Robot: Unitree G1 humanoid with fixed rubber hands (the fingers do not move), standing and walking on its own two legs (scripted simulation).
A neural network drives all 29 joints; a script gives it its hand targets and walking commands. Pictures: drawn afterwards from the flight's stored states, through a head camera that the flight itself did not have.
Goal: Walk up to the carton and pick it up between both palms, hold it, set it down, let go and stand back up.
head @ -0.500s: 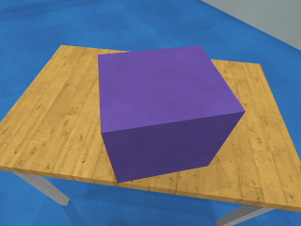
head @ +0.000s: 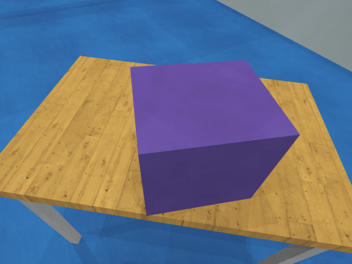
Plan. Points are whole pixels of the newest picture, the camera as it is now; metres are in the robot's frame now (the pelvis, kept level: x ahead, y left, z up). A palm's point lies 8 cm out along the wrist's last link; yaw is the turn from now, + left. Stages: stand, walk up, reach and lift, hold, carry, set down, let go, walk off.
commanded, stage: walk up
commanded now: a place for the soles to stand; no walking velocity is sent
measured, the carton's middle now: (195, 138) +0.39 -0.04 +0.05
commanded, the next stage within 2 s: stand in 0.80 s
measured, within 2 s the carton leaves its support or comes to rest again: neither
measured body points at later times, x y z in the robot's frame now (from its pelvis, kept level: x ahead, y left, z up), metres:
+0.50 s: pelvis -0.02 +0.02 +0.00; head +0.00 +0.03 +0.45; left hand +0.03 +0.31 -0.14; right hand +0.05 -0.27 -0.13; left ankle -0.02 +0.10 -0.75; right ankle -0.04 -0.11 -0.75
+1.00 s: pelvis -0.03 +0.02 +0.00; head -0.02 +0.02 +0.45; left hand +0.00 +0.31 -0.14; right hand +0.03 -0.27 -0.14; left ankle -0.02 +0.10 -0.75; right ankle -0.04 -0.11 -0.75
